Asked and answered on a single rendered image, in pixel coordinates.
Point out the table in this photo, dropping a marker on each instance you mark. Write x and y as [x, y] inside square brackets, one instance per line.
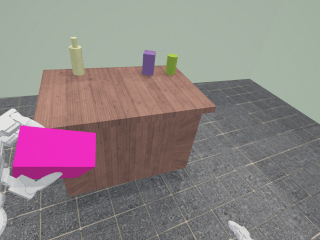
[145, 125]

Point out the left robot hand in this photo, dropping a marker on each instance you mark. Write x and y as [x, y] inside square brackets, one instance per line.
[22, 186]

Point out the sponge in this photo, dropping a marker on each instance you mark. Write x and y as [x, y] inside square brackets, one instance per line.
[43, 151]

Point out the right robot hand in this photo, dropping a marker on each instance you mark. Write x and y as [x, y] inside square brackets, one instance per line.
[240, 231]

